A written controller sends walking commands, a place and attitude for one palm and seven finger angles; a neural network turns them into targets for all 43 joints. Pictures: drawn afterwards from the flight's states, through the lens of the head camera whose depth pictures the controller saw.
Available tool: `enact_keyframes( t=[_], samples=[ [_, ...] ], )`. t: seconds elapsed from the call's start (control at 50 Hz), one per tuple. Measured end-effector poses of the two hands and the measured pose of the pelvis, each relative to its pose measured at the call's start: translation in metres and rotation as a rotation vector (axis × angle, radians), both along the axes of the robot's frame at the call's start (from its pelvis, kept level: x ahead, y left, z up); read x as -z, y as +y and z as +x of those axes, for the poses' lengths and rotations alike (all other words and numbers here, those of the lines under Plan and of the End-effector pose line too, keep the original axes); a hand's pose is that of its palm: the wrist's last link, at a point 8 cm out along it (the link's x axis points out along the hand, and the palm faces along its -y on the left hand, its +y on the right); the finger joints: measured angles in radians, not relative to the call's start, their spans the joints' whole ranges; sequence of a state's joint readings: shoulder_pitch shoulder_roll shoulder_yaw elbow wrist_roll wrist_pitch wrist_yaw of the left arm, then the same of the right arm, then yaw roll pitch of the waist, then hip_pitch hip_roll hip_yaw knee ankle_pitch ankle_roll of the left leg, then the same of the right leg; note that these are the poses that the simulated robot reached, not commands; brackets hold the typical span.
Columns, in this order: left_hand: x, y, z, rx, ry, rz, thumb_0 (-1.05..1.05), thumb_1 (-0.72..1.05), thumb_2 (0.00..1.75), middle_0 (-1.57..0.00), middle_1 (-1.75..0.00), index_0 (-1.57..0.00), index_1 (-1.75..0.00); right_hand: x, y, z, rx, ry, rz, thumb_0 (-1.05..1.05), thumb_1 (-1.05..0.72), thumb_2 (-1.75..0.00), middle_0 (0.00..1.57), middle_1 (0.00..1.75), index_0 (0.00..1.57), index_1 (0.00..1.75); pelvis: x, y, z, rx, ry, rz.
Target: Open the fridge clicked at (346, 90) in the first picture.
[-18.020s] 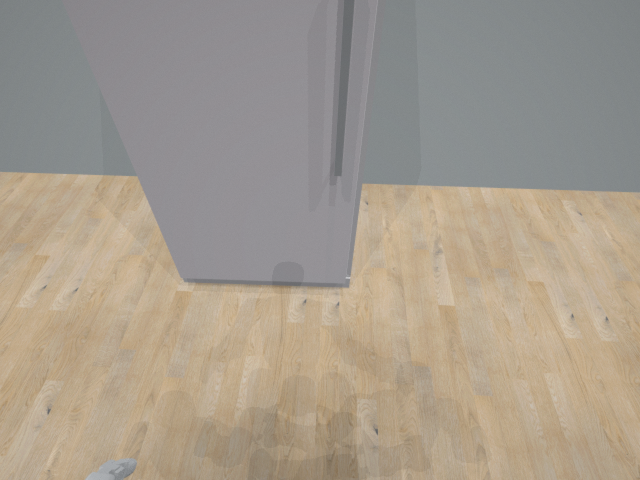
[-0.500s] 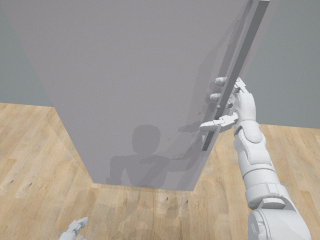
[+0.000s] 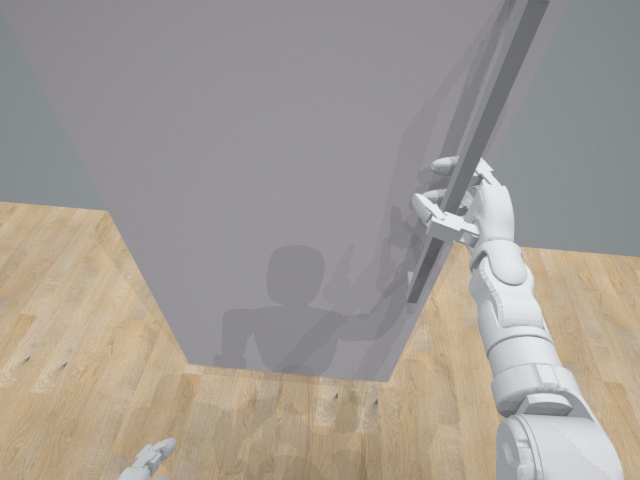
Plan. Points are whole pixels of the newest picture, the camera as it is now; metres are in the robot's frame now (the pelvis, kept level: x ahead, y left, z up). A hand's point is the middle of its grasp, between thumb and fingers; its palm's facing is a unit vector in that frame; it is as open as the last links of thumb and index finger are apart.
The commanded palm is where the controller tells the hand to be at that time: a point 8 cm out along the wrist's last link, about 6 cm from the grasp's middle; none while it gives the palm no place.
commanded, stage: grip the handle and tug to test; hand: right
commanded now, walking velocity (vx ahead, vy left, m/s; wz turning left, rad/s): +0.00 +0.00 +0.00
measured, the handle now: (449, 191) +0.48 -0.13 +0.12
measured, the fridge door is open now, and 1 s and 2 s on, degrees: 0 0 22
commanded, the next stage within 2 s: pull the door a little, standing still in 0.86 s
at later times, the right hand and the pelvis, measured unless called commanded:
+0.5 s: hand (439, 214) +0.42 -0.11 +0.13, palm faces -0.03 +1.00 +0.00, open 5.3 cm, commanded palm +0.39 -0.16 +0.13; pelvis +0.00 +0.00 +0.00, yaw +0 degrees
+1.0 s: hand (439, 215) +0.42 -0.11 +0.13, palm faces -0.04 +1.00 +0.01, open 5.3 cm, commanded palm +0.39 -0.16 +0.13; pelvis +0.03 +0.00 +0.00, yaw +1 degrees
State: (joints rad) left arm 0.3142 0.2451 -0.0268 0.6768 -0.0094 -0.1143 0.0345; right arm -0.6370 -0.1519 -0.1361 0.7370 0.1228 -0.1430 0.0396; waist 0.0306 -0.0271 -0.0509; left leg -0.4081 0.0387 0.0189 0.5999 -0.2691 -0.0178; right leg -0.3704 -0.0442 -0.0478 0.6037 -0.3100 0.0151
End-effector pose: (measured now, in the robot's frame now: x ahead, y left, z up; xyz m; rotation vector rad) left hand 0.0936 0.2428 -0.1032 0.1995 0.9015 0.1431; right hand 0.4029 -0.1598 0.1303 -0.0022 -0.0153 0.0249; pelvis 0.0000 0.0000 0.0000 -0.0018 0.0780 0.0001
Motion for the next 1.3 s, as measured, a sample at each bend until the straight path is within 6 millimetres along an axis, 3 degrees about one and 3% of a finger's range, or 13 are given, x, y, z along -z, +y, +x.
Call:
enact_keyframes(
  t=[0.18,0.8,1.3],
  samples=[
    [-0.002,0.001,0.006,0.002,-0.002,0.005,0.01,0.90,0.90,-0.20,-0.30,-0.20,-0.30,0.002,-0.001,0.000,-0.007,0.007,-0.002,0.00,-0.76,-0.84,0.44,1.38,0.43,1.38,-0.001,0.001,0.002,0.002,-0.001,0.002],
    [-0.007,-0.002,0.019,-0.007,-0.029,-0.012,0.01,0.90,0.90,-0.20,-0.30,-0.21,-0.30,0.002,0.000,-0.001,-0.005,0.010,0.008,0.01,-0.78,-0.80,0.38,1.40,0.39,1.40,-0.003,0.000,0.013,-0.017,-0.003,0.000],
    [-0.020,-0.014,0.078,0.031,-0.091,-0.035,0.01,0.90,0.90,-0.20,-0.30,-0.20,-0.30,0.000,0.000,-0.007,-0.014,0.032,0.008,0.01,-0.78,-0.80,0.34,1.39,0.36,1.39,-0.006,-0.001,0.039,-0.018,-0.008,0.003]
  ],
)
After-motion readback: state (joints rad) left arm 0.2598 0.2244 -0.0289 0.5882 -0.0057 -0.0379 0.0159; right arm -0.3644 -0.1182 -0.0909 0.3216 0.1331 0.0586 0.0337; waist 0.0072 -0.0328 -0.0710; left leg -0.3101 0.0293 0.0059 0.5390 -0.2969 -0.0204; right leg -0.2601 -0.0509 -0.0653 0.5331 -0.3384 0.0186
